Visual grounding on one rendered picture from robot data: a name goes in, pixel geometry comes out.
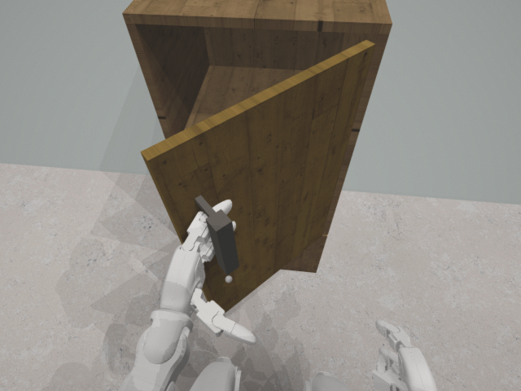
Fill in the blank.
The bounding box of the robot left hand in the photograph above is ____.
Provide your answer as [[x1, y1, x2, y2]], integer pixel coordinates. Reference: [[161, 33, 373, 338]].
[[160, 200, 256, 345]]

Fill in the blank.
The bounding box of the left robot thigh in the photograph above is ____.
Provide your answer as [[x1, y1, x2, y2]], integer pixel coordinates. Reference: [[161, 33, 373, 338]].
[[190, 362, 242, 391]]

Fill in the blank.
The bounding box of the cupboard door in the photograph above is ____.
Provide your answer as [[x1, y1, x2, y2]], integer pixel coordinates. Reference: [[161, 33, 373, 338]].
[[141, 40, 375, 313]]

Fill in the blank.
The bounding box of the robot right hand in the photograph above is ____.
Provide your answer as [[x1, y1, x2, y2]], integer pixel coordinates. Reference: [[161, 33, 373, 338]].
[[372, 319, 437, 391]]

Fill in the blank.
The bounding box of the robot left shin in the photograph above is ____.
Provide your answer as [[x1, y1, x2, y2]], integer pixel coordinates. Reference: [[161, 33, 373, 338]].
[[217, 357, 232, 364]]

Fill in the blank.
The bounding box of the handle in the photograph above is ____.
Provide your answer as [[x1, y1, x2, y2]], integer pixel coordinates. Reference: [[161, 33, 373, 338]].
[[195, 195, 239, 275]]

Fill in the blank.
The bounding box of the robot left forearm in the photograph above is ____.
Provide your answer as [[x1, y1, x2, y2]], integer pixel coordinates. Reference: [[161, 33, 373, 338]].
[[118, 309, 194, 391]]

